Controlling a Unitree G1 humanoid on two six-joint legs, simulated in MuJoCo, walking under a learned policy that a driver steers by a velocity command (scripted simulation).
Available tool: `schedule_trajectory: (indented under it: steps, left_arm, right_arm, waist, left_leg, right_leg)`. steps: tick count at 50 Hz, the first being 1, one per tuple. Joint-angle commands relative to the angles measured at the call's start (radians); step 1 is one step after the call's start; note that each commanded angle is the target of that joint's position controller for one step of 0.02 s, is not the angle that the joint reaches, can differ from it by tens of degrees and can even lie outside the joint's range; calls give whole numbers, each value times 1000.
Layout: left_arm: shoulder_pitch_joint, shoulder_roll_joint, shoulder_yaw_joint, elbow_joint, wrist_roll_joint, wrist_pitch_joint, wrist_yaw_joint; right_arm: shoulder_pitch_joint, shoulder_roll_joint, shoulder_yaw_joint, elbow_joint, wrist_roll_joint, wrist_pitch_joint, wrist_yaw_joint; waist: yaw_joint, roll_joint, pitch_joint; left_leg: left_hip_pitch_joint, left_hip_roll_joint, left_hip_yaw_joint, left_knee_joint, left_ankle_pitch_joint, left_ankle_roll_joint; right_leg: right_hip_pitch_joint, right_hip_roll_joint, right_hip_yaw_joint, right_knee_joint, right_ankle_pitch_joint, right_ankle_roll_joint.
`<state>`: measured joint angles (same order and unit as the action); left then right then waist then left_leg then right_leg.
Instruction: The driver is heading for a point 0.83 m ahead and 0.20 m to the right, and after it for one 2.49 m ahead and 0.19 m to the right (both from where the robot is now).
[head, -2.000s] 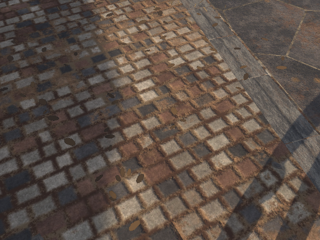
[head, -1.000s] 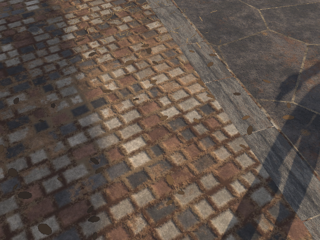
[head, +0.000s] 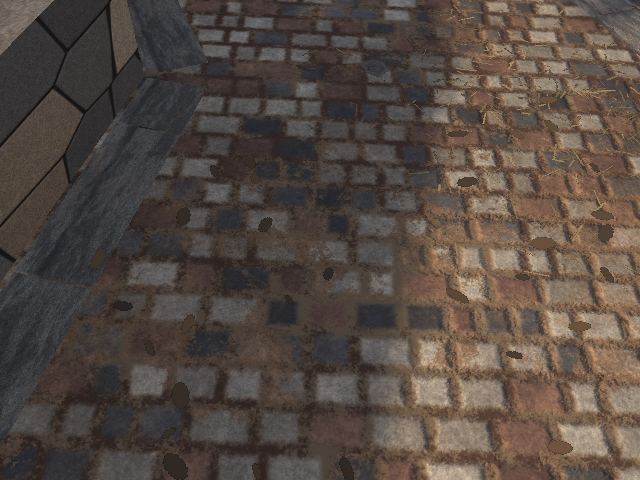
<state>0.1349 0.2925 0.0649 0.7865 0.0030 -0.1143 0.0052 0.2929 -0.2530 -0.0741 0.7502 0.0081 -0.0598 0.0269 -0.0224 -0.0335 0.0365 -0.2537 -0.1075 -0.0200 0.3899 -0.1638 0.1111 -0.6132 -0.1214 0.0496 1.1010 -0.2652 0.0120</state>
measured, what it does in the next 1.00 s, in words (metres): walks ahead, turning right: right foot, then left foot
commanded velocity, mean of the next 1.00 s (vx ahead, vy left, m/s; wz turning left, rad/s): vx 0.50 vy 0.00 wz -0.24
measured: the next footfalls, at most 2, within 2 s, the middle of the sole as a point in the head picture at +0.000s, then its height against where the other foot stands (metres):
right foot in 0.34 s outside the picture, level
left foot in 0.84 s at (293, 389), level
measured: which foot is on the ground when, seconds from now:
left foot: down 0.00-0.36, up 0.38-0.82, down 0.84-1.00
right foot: up 0.00-0.32, down 0.34-0.86, up 0.88-1.00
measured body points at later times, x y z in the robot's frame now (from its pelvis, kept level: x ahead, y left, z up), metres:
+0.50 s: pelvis +0.29 -0.06 -0.01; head +0.32 -0.06 +0.44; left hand +0.42 +0.20 -0.12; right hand +0.38 -0.33 -0.12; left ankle +0.21 +0.08 -0.65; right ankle +0.35 -0.13 -0.74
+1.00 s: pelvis +0.56 -0.04 +0.00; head +0.58 -0.03 +0.45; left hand +0.74 +0.20 -0.12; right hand +0.62 -0.34 -0.09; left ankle +0.62 +0.06 -0.74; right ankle +0.47 -0.15 -0.66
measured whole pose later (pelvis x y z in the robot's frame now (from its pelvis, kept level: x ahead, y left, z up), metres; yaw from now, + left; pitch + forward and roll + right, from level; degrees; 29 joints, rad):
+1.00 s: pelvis +0.56 -0.04 +0.00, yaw -19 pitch +2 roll +1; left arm 0.32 0.31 0.07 0.71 -0.03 -0.03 0.00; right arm 0.19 -0.25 -0.06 0.71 -0.01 -0.10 0.00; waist 0.00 -0.05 0.00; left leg -0.28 -0.03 0.03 0.43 -0.18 0.02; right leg -0.50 -0.01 0.07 1.16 -0.37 -0.01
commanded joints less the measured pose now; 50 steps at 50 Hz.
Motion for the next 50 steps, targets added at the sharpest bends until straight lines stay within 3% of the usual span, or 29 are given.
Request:
schedule_trajectory:
  steps: [1,6,11,14,15,16,17,18,19,20,21,22,23,24,27,29,33,36,38,40,41,42,43,44,45,46,47,48,50]
  left_arm:
    - [22,58,15,-52,12,12,4]
    - [-137,32,1,-94,-2,3,-14]
    - [-252,41,-4,-144,-10,-13,-42]
    - [-224,49,-5,-148,-16,-18,-61]
    - [-179,63,1,-140,-17,-16,-62]
    - [-96,86,13,-120,-16,-14,-59]
    - [48,121,30,-81,-13,-11,-54]
    - [225,181,42,-52,-2,-6,-47]
    - [281,240,58,-35,-8,-3,-54]
    - [282,151,39,-29,-31,5,-52]
    - [203,121,30,-52,-26,12,-44]
    - [142,112,25,-74,-14,19,-40]
    - [111,102,20,-85,-9,21,-40]
    - [98,93,15,-92,0,19,-38]
    - [104,107,21,-98,-13,18,-30]
    - [130,135,31,-93,-17,21,-18]
    - [197,144,36,-77,-29,39,0]
    - [248,143,36,-66,-34,53,5]
    - [258,140,37,-68,-34,62,9]
    - [234,143,41,-77,-31,69,12]
    - [218,123,35,-86,-29,71,11]
    - [197,76,18,-104,-21,66,8]
    - [276,10,-2,-127,-24,57,7]
    - [334,40,-7,-146,-39,50,8]
    - [286,127,15,-128,-45,54,8]
    - [207,141,22,-139,-35,62,7]
    - [173,128,23,-149,-26,67,4]
    - [160,116,27,-157,-23,72,0]
    - [168,75,21,-163,-31,83,-10]
  right_arm:
    - [-15,-137,-30,-61,1,-28,-20]
    - [64,-144,-24,-20,6,-25,-34]
    - [142,-151,-23,30,7,-16,-38]
    - [131,-167,-27,41,3,-4,-45]
    - [114,-176,-29,39,1,-2,-46]
    - [95,-185,-29,36,-2,1,-46]
    - [71,-181,-24,29,-5,3,-47]
    - [68,-153,-10,7,-23,-1,-50]
    - [213,-40,22,7,-23,-21,-34]
    - [152,-119,14,3,-11,-45,-26]
    - [30,-163,3,-35,17,-62,-17]
    - [-36,-155,7,-51,11,-72,-19]
    - [-57,-150,3,-58,-7,-75,-22]
    - [-41,-145,-2,-63,-20,-70,-24]
    - [-23,-111,1,-74,-26,-46,-36]
    - [-94,-95,8,-99,-27,-38,-43]
    - [-247,-68,19,-131,-20,-48,-34]
    - [-325,-83,15,-155,-5,-59,-22]
    - [-340,-108,5,-165,-1,-70,-14]
    - [-291,-131,-8,-156,3,-80,-12]
    - [-214,-149,-20,-136,1,-84,-16]
    - [-89,-189,-35,-121,-14,-87,-25]
    - [49,-274,-57,-106,-32,-80,-35]
    - [101,-260,-58,-74,-14,-65,-25]
    - [53,-176,-37,-89,-6,-60,-25]
    - [11,-140,-25,-95,-8,-52,-27]
    - [-36,-119,-15,-92,-12,-48,-25]
    - [-66,-101,-8,-86,-16,-47,-25]
    - [-85,-103,-10,-73,-18,-54,-23]
  waist:
    - [31,69,-71]
    - [-40,104,-25]
    - [-82,102,26]
    - [-56,120,11]
    - [-30,132,-22]
    - [18,142,-84]
    - [94,125,-173]
    - [153,22,-308]
    - [77,-259,-418]
    - [117,-180,-391]
    - [119,-105,-224]
    - [95,10,-140]
    - [63,56,-83]
    - [30,42,-83]
    - [0,-13,-74]
    - [16,-18,-54]
    - [74,-38,-46]
    - [100,-53,-46]
    - [93,-62,-49]
    - [54,-93,-58]
    - [11,-93,-89]
    - [-52,-58,-191]
    - [-63,143,-341]
    - [-45,362,-383]
    - [-58,225,-244]
    - [-59,144,-142]
    - [-36,109,-75]
    - [-13,127,-40]
    - [11,155,-21]
  left_leg:
    - [63,257,-209,-190,367,172]
    - [104,228,-157,-198,237,104]
    - [276,305,-217,-139,247,108]
    - [360,336,-192,-80,412,82]
    - [360,326,-167,-31,578,67]
    - [353,303,-134,64,776,51]
    - [296,259,-88,236,856,24]
    - [95,208,-51,529,584,-8]
    - [-324,22,-30,891,-238,-93]
    - [-469,55,-129,979,-364,-82]
    - [-537,105,-122,969,-279,-74]
    - [-507,143,-101,909,-209,-71]
    - [-473,166,-88,836,-174,-81]
    - [-411,188,-90,782,-150,-89]
    - [-366,195,-61,648,-135,-131]
    - [-372,186,-46,526,-42,-157]
    - [-285,134,-42,251,206,-168]
    - [-245,103,-52,158,224,-165]
    - [-219,92,-69,98,166,-152]
    - [-136,90,-66,53,100,-123]
    - [-19,100,-55,8,105,-96]
    - [199,204,-132,34,93,-41]
    - [560,424,-425,39,33,83]
    - [637,554,-747,-42,-185,167]
    - [521,516,-672,-74,-301,133]
    - [398,470,-524,-87,-248,95]
    - [284,423,-417,-120,-153,78]
    - [208,390,-340,-149,-82,69]
    - [121,356,-224,-201,6,68]
  right_leg:
    - [-51,-14,-8,-126,148,26]
    - [-30,35,-27,-449,420,10]
    - [-112,60,-28,-566,356,-31]
    - [-77,82,-57,-598,242,-76]
    - [9,111,-81,-598,203,-96]
    - [144,152,-113,-603,195,-122]
    - [352,157,-107,-616,249,-159]
    - [654,-11,110,-593,324,-233]
    - [1010,-225,599,-667,174,-412]
    - [1026,-213,719,-773,-17,-383]
    - [887,-183,583,-801,-24,-335]
    - [732,-143,481,-823,63,-310]
    - [614,-113,423,-844,174,-306]
    - [547,-84,380,-863,248,-302]
    - [439,-44,298,-897,341,-313]
    - [390,-24,256,-910,352,-303]
    - [350,33,211,-879,277,-239]
    - [394,15,271,-830,223,-227]
    - [450,-4,337,-780,185,-216]
    - [472,-11,385,-720,193,-198]
    - [452,21,373,-655,217,-173]
    - [370,68,318,-473,203,-139]
    - [89,193,174,-151,-42,-70]
    - [-133,185,117,58,-347,-49]
    - [-203,124,135,153,-275,-39]
    - [-204,93,101,173,-193,-31]
    - [-178,67,85,141,-131,-24]
    - [-150,39,82,106,-89,-22]
    - [-99,17,55,83,-40,-15]
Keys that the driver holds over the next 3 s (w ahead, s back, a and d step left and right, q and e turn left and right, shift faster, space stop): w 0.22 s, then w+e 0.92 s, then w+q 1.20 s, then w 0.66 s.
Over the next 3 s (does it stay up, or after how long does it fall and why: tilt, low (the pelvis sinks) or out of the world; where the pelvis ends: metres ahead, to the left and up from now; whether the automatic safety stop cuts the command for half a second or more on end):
stays up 1.58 -0.15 -0.01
